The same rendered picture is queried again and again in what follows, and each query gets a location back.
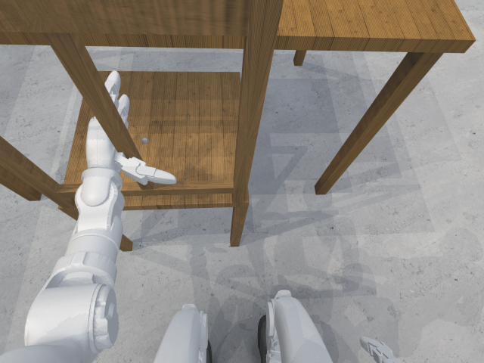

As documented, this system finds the robot left hand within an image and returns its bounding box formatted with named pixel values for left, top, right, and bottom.
left=85, top=70, right=176, bottom=185

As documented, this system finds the right robot thigh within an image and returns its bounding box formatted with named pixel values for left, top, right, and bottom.
left=265, top=296, right=333, bottom=363

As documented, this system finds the left robot forearm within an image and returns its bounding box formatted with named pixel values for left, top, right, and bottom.
left=24, top=167, right=125, bottom=346

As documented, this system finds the robot right hand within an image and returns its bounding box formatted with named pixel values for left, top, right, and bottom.
left=360, top=337, right=404, bottom=363

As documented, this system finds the chair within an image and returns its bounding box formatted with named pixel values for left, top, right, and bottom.
left=0, top=0, right=284, bottom=252

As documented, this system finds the table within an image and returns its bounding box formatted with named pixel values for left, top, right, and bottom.
left=0, top=0, right=476, bottom=201

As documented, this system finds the robot left upper arm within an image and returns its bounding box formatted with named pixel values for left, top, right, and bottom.
left=0, top=283, right=119, bottom=363

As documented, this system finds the right robot shin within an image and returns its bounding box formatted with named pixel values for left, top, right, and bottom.
left=265, top=290, right=291, bottom=363

